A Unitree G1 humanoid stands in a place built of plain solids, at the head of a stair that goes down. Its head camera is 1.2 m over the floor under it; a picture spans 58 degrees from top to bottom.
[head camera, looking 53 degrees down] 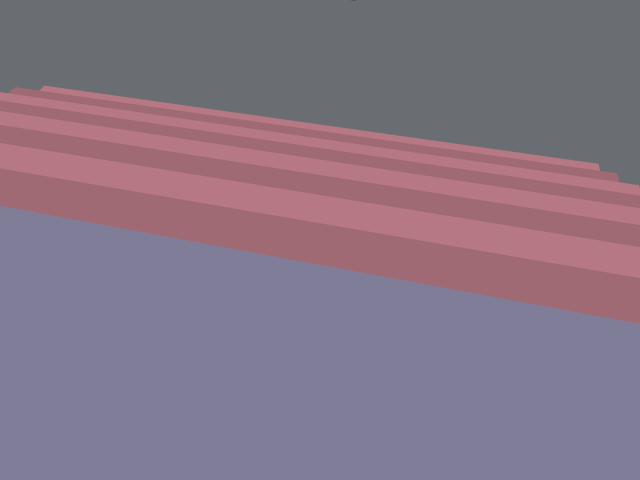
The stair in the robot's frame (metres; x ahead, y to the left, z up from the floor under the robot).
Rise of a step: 0.19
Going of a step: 0.33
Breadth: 5.70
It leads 12 degrees to the right of straight ahead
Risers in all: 9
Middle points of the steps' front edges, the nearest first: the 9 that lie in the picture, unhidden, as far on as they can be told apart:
0.98 0.80 0.00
1.30 0.72 -0.19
1.63 0.65 -0.39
1.95 0.58 -0.58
2.27 0.51 -0.78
2.60 0.44 -0.97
2.92 0.36 -1.17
3.25 0.29 -1.36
3.57 0.22 -1.56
